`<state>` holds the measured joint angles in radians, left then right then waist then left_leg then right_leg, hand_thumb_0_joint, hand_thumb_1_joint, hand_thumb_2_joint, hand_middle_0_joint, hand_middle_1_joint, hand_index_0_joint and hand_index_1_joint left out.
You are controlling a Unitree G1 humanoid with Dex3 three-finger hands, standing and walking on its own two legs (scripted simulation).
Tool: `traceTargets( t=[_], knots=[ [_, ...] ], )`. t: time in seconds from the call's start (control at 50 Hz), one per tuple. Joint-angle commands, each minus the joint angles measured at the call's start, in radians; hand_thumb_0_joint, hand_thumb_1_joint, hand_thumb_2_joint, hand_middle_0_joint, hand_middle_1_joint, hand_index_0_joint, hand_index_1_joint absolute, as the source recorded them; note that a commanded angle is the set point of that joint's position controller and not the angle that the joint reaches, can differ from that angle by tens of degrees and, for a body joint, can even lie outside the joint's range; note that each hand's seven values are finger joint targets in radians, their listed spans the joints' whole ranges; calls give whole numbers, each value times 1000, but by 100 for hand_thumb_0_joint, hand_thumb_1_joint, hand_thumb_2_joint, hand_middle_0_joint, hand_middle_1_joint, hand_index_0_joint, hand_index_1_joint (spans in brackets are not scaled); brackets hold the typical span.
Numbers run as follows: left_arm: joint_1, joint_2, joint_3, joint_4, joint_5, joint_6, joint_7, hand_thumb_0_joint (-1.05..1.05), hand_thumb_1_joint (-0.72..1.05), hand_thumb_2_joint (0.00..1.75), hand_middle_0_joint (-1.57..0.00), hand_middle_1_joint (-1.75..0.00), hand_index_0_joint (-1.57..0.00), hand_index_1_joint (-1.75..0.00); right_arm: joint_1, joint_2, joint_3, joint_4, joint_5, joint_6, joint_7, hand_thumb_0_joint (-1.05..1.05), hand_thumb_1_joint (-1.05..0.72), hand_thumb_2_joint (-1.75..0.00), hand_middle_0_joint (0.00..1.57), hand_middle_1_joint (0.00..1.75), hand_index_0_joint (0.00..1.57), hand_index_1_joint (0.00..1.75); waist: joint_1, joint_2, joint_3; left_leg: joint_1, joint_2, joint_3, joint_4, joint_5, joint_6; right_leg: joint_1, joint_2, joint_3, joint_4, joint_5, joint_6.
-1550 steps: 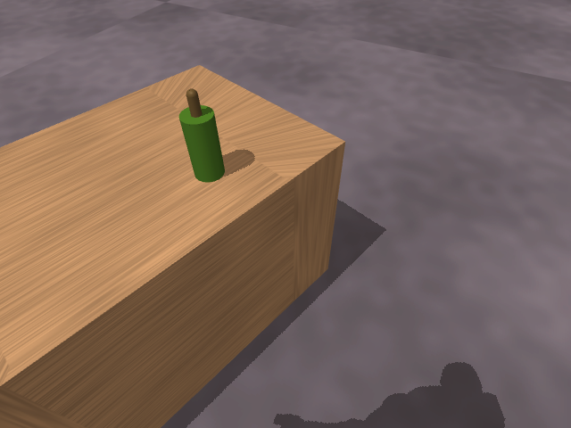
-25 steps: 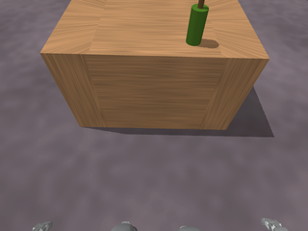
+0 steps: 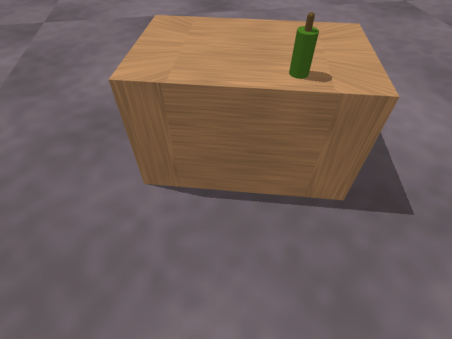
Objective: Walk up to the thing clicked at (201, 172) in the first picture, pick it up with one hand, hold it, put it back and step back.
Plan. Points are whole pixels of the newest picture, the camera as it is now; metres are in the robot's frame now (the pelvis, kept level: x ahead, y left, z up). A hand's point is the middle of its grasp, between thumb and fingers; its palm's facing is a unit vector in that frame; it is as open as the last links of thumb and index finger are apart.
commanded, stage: step back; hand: right
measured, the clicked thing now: (304, 45) +1.11 -0.27 +0.00
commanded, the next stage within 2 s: stand in 0.78 s
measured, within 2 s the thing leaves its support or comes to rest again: neither
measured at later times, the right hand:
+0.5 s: hand out of the picture +0.10 -0.25 -0.15, palm faces -0.03 +0.93 -0.36, open 7.4 cm
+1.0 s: hand out of the picture +0.15 -0.24 -0.13, palm faces +0.01 +0.94 -0.33, open 7.4 cm
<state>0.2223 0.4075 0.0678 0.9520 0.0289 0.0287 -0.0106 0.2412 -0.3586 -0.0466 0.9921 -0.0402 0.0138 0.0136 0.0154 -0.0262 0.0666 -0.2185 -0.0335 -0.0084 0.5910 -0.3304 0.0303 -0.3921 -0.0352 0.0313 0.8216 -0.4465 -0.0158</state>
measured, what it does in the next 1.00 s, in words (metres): stands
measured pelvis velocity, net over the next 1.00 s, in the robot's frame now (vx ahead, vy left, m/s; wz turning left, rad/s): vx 0.04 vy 0.01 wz -0.02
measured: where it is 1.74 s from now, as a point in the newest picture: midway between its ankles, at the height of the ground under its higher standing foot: outside the picture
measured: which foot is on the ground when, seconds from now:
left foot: down 0.00-1.00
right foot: down 0.00-1.00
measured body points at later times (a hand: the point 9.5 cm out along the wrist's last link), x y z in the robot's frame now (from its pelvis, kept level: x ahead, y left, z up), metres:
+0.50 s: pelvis +0.03 +0.01 +0.00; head +0.04 +0.01 +0.45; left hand +0.10 +0.32 -0.12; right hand +0.10 -0.30 -0.12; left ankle +0.04 +0.13 -0.73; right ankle +0.03 -0.13 -0.73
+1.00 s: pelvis +0.04 +0.01 +0.02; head +0.05 +0.01 +0.47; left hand +0.14 +0.31 -0.11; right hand +0.15 -0.29 -0.11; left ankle +0.04 +0.13 -0.73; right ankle +0.03 -0.13 -0.73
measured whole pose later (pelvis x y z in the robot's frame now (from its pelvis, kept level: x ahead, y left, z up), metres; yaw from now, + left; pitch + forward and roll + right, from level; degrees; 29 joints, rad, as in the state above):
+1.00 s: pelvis +0.04 +0.01 +0.02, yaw -1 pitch -3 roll +0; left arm 0.06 0.35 0.00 1.11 0.01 -0.02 0.00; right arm 0.04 -0.34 -0.02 1.10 0.00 -0.01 0.01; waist 0.01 0.00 0.07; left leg -0.11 0.01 0.02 0.36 -0.20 0.00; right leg -0.10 -0.04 0.00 0.36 -0.21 0.03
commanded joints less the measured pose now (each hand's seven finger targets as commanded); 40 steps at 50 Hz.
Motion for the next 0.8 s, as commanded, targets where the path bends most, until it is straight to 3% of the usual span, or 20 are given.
traceTargets(
  t=[0.0, 0.06, 0.1, 0.12, 0.14, 0.16, 0.18, 0.22, 0.3, 0.34, 0.36, 0.38, 0.4, 0.42, 0.48, 0.52, 0.56, 0.6, 0.74, 0.78],
  knots=[
    [-59, 180, 42, -63, -10, -47, -3, 0, 90, 90, -20, -30, -20, -30, -120, -273, -64, -89, -7, -57, -17, 0, -90, -90, 20, 30, 20, 30, -7, 176, 22, -62, 248, -282, -333, -265, 124, -15, -11, -2, -53, 28, 2],
    [-58, 163, 44, -42, -4, -53, -7, 0, 90, 90, -20, -30, -20, -30, -111, -269, -68, -92, -11, -39, -7, 0, -90, -90, 20, 30, 20, 30, -21, 197, 25, -123, 231, -235, -318, -308, 115, 116, 36, -59, -190, 15, 7],
    [-10, 141, 40, -10, 1, -65, 3, 0, 90, 90, -20, -30, -20, -30, -134, -239, -57, -94, 3, -26, -5, 0, -90, -90, 20, 30, 20, 30, 18, 163, 7, -153, 198, -168, -220, -249, 81, 252, 62, -85, -379, 123, -10],
    [9, 155, 45, 1, 7, -74, 11, 0, 90, 90, -20, -30, -20, -30, -118, -204, -44, -94, 11, -22, -6, 0, -90, -90, 20, 30, 20, 30, 28, 104, -22, -186, 168, -131, -127, -166, 51, 347, 47, -33, -436, 149, -20],
    [26, 208, 56, 7, 16, -81, 21, 0, 90, 90, -20, -30, -20, -30, -128, -159, -32, -110, 20, -23, -6, 0, -90, -90, 20, 30, 20, 30, 40, -43, -26, -314, 82, -78, 26, -178, 3, 371, -94, 234, -495, 18, -71],
    [22, 282, 67, 7, 15, -85, 20, 0, 90, 90, -20, -30, -20, -30, -129, -167, -36, -103, 18, -18, -13, 0, -90, -90, 20, 30, 20, 30, 46, -133, -1, -293, 12, -49, 188, -232, -13, 244, -266, 462, -605, -248, -155],
    [-35, 288, 70, -20, 15, -89, 19, 0, 90, 90, -20, -30, -20, -30, -98, -202, -48, -85, 14, -20, -17, 0, -90, -90, 20, 30, 20, 30, 24, -91, 40, -267, 45, -101, 262, -236, -21, 161, -336, 514, -607, -260, -216],
    [-62, 236, 57, -34, 8, -96, 25, 0, 90, 90, -20, -30, -20, -30, -75, -195, -46, -66, 19, -29, -14, 0, -90, -90, 20, 30, 20, 30, 11, -36, 35, -263, 66, -129, 244, -171, -17, 187, -282, 390, -559, -62, -190],
    [-108, 227, 48, -38, 7, -90, 19, 0, 90, 90, -20, -30, -20, -30, -37, -182, -44, -31, 15, -41, -8, 0, -90, -90, 20, 30, 20, 30, -6, -122, -45, -105, 62, -18, 59, -116, -28, 151, -222, 199, -482, 186, -156],
    [-129, 199, 31, -40, -4, -78, 15, 0, 90, 90, -20, -30, -20, -30, -24, -163, -47, -8, 9, -49, -12, 0, -90, -90, 20, 30, 20, 30, -31, -91, -66, 44, 27, 22, -142, 58, -25, 93, -164, 102, -379, 314, -110],
    [-127, 168, 16, -46, -7, -75, 14, 0, 90, 90, -20, -30, -20, -30, -18, -179, -54, -5, 3, -53, -18, 0, -90, -90, 20, 30, 20, 30, -40, -55, -94, 112, 58, -22, -188, 152, -17, 77, -139, 67, -312, 400, -76],
    [-122, 127, 2, -50, -18, -69, 10, 0, 90, 90, -20, -30, -20, -30, -45, -227, -60, -13, -5, -58, -24, 0, -90, -90, 20, 30, 20, 30, -28, 68, -113, 105, 191, -208, -241, 149, 20, 37, -68, 21, -244, 325, -24],
    [-113, 132, 4, -26, -31, -61, 12, 0, 90, 90, -20, -30, -20, -30, -127, -260, -56, -29, 5, -58, -21, 0, -90, -90, 20, 30, 20, 30, 11, 114, -89, -7, 277, -293, -264, 28, 89, 96, 5, -38, -227, 83, -2],
    [-105, 151, 8, -7, -24, -60, 15, 0, 90, 90, -20, -30, -20, -30, -158, -269, -53, -28, 12, -54, -16, 0, -90, -90, 20, 30, 20, 30, 15, 101, -70, -86, 288, -274, -261, -21, 115, 186, 2, -30, -256, 36, -6],
    [-112, 165, 7, 20, -16, -75, 17, 0, 90, 90, -20, -30, -20, -30, -194, -219, -31, -15, 13, -50, -16, 0, -90, -90, 20, 30, 20, 30, 18, 101, -62, -95, 182, -141, -212, 122, 25, 267, -42, 19, -369, 262, -26],
    [-109, 182, 11, 33, -20, -79, 21, 0, 90, 90, -20, -30, -20, -30, -179, -208, -27, 2, 17, -54, -20, 0, -90, -90, 20, 30, 20, 30, 9, 99, -111, -17, 156, -92, -162, 331, 6, 290, -73, 33, -356, 442, -29],
    [-124, 180, 9, 41, -23, -79, 26, 0, 90, 90, -20, -30, -20, -30, -171, -204, -28, 15, 24, -53, -23, 0, -90, -90, 20, 30, 20, 30, 1, 81, -144, 46, 153, -70, -128, 474, 5, 293, -78, 28, -355, 526, -27],
    [-141, 176, 4, 46, -21, -76, 29, 0, 90, 90, -20, -30, -20, -30, -174, -203, -32, 21, 27, -48, -25, 0, -90, -90, 20, 30, 20, 30, -4, 62, -156, 70, 155, -60, -122, 501, 11, 297, -78, 20, -357, 549, -24],
    [-174, 167, 0, 59, -17, -67, 30, 0, 90, 90, -20, -30, -20, -30, -224, -191, -32, 33, 27, -40, -26, 0, -90, -90, 20, 30, 20, 30, -2, 42, -146, 74, 163, -57, -170, 427, 8, 300, -77, 18, -375, 509, -20],
    [-175, 135, -19, 78, -29, -62, 26, 0, 90, 90, -20, -30, -20, -30, -219, -203, -22, 39, 32, -50, -24, 0, -90, -90, 20, 30, 20, 30, -9, 36, -141, 130, 175, -88, -215, 541, 3, 303, -81, 26, -417, 555, 2]
  ],
)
